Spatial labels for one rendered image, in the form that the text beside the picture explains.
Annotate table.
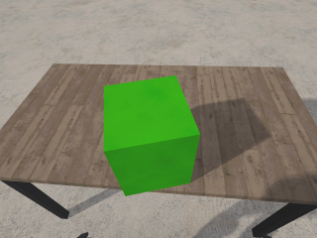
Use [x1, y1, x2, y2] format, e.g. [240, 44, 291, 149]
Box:
[0, 63, 317, 238]

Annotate carton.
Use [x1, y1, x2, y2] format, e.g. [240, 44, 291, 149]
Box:
[103, 75, 200, 196]

